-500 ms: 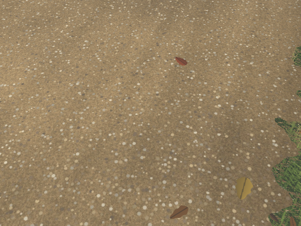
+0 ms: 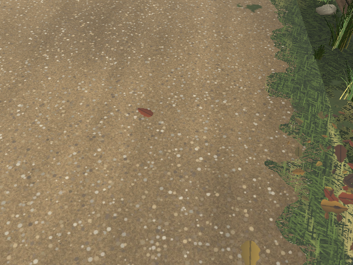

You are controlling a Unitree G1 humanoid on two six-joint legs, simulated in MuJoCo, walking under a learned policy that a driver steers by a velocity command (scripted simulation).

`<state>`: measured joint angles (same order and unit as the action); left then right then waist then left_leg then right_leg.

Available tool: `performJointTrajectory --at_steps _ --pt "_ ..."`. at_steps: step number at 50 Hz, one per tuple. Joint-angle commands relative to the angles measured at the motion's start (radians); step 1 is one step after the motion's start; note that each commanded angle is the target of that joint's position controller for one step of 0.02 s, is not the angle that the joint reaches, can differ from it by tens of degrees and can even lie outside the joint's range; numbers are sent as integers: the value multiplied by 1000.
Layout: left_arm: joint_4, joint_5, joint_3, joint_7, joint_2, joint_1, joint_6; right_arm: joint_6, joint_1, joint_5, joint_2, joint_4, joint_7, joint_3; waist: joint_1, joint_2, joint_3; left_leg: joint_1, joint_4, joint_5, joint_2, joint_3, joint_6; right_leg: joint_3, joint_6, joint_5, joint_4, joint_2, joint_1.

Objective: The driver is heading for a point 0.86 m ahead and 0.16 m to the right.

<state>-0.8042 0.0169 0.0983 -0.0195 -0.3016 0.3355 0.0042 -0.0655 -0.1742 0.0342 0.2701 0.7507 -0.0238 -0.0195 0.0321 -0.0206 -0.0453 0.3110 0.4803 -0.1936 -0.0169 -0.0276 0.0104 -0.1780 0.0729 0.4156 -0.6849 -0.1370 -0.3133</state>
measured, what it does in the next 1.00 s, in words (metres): walks ahead, turning right: right foot, then left foot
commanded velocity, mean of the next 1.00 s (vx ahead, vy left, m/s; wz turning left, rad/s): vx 0.49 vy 0.00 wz -0.50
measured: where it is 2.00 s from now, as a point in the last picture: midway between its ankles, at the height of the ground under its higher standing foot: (247, 209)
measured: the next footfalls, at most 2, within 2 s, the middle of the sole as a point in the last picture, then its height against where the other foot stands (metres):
right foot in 0.42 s outside the picture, level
left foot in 0.94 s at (211, 231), level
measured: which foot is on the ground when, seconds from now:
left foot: down 0.00-0.44, up 0.46-0.92, down 0.94-1.00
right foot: up 0.00-0.40, down 0.42-0.94, up 0.96-1.00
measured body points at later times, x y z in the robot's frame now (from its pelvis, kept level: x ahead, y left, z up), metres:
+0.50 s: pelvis +0.23 -0.05 -0.02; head +0.28 -0.07 +0.42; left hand +0.51 +0.11 -0.12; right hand +0.14 -0.30 -0.15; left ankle +0.07 +0.11 -0.64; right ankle +0.29 -0.12 -0.74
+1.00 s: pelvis +0.52 -0.12 -0.01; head +0.54 -0.13 +0.44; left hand +0.64 +0.13 -0.15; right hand +0.57 -0.43 -0.10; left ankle +0.63 -0.09 -0.74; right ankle +0.31 -0.13 -0.69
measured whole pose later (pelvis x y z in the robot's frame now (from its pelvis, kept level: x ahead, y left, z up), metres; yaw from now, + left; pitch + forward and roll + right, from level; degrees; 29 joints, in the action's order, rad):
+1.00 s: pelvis +0.52 -0.12 -0.01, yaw -30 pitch +1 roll +0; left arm -0.87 0.01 0.05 0.00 -0.29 0.42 0.05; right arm -0.06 -0.11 0.04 0.25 0.70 0.01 -0.02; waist 0.06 -0.02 0.04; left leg 0.43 0.57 -0.16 -0.02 0.05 0.05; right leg -0.12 0.09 0.47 -0.85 -0.12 -0.12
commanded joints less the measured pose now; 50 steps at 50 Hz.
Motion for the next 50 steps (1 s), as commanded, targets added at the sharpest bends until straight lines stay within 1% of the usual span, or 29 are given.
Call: performJointTrajectory --at_steps 1,2,4,5,8,12,15,17,19,20,21,22,23,24,25,26,27,28,29,32,37,42,44,45,46,47,48,49,50 --pt "120 22 2 -8 -92 -108 36 -6 -147 7 195 -19 -12 -62 -68 107 91 -324 -335 -545 410 -562 156 39 5 26 -326 94 -504" --pt "102 21 2 -19 -85 -92 34 -11 -111 -3 142 -24 -5 -48 -47 92 112 -296 -340 -413 344 -427 128 48 -12 -43 -331 116 -477" --pt "91 29 0 -37 -76 -90 19 -19 -111 -8 115 -21 -3 -39 -48 153 92 -297 -340 -153 262 -230 98 96 -44 -138 -388 133 -453" --pt "98 29 -3 -42 -67 -101 13 -24 -137 -10 111 -10 1 -39 -52 143 79 -300 -332 -49 246 -171 94 101 -49 -172 -420 138 -452" --pt "133 23 -13 -54 -48 -181 2 -33 -200 -13 105 18 15 -42 -66 131 83 -325 -310 206 246 -60 106 120 -66 -229 -429 152 -498" --pt "178 21 -34 -68 -19 -302 -1 -31 -224 -12 100 40 20 -43 -85 137 116 -314 -311 339 229 59 105 182 -69 -314 -239 163 -467" --pt "215 22 -51 -80 0 -397 2 -29 -251 -14 121 62 14 -49 -106 137 140 -323 -310 390 245 114 98 254 -36 -329 -56 163 -385" --pt "224 25 -55 -76 -3 -406 2 -22 -268 -13 136 81 8 -52 -99 135 135 -366 -255 550 257 155 86 297 2 -280 26 139 -317" --pt "211 30 -47 -61 -24 -342 4 -12 -279 -13 166 98 -1 -57 -58 154 76 -401 -93 924 264 203 72 344 53 -194 64 70 -179" --pt "186 32 -38 -52 -44 -248 9 -4 -284 -13 182 103 -5 -60 -14 156 15 -400 55 1029 269 217 71 346 83 -167 87 33 -66" --pt "136 38 -21 -41 -72 -87 18 2 -275 -18 188 99 -7 -59 61 133 -77 -313 266 948 261 237 56 318 118 -208 161 12 156" --pt "94 45 7 -21 -146 65 20 1 -274 -13 163 70 -3 -52 121 45 -183 -93 553 584 237 243 35 118 165 -96 192 157 424" --pt "120 18 34 -9 -254 17 10 -5 -286 -22 62 -10 19 -32 40 -246 -289 332 937 -318 26 197 -27 -461 304 -99 278 466 709" --pt "134 1 37 0 -244 68 -3 -14 -177 -13 158 -35 22 -51 114 -75 -311 438 1018 -279 22 7 -20 -545 333 -235 355 481 703" --pt "109 -3 28 12 -207 26 -1 -24 -112 -24 133 -55 25 -42 86 -30 -169 480 975 -185 81 -18 -12 -373 316 -343 354 450 599" --pt "93 -9 13 16 -150 -9 5 -32 -126 -22 118 -47 23 -34 31 23 -45 425 857 -144 117 -8 -11 -274 277 -481 374 406 419" --pt "90 -9 3 20 -125 -45 15 -21 -122 -7 113 -48 24 -35 -12 38 6 366 777 -153 140 -18 -19 -206 247 -541 389 348 307" --pt "97 -11 -6 20 -101 -90 19 0 -159 11 109 -30 26 -34 -51 55 23 298 745 -151 144 -13 -26 -146 222 -548 418 299 223" --pt "100 -12 -8 17 -105 -88 28 19 -192 18 101 -33 29 -32 -68 2 15 256 711 -171 140 -8 -38 -144 245 -613 426 305 170" --pt "81 -10 -2 10 -119 -60 47 41 -135 19 81 -50 37 -29 -68 9 45 264 579 -106 137 20 -62 -103 236 -543 465 251 95" --pt "41 -15 -6 8 -109 42 56 36 66 10 55 -106 49 -17 7 -30 82 309 304 149 119 37 -56 -76 169 -531 480 222 153" --pt "3 -4 -11 20 -123 126 62 21 191 -1 63 -145 56 -14 58 -30 94 286 149 172 73 48 -14 -103 142 -639 430 274 290" --pt "-1 1 -10 27 -139 110 63 15 157 -1 81 -140 54 -22 29 -43 96 202 88 100 47 48 17 -112 118 -710 392 296 313" --pt "-3 2 -10 29 -148 94 65 12 100 -2 95 -122 48 -29 -1 -50 78 112 62 51 19 58 34 -102 102 -821 338 291 313" --pt "-8 2 -11 29 -153 83 66 5 -9 -1 111 -85 39 -40 -54 -34 29 -26 12 31 -14 75 54 -71 84 -932 212 262 307" --pt "-9 1 -18 25 -135 78 70 -6 -151 7 144 -47 26 -53 -121 2 -58 -235 -21 44 36 28 89 -23 63 -880 19 213 228" --pt "28 -22 -39 21 -58 117 77 -12 -292 31 236 -42 11 -73 -151 137 -208 -517 -44 -92 295 -304 171 39 23 -550 -301 125 -2" --pt "18 -24 -39 22 -47 195 72 0 -309 20 276 -14 20 -90 -114 290 -248 -592 -169 -96 452 -679 268 93 3 109 -516 -12 -226" --pt "9 8 -30 26 -102 118 64 8 -237 -7 186 -17 28 -71 -91 118 -98 -469 -195 -200 403 -633 249 34 16 50 -574 57 -303"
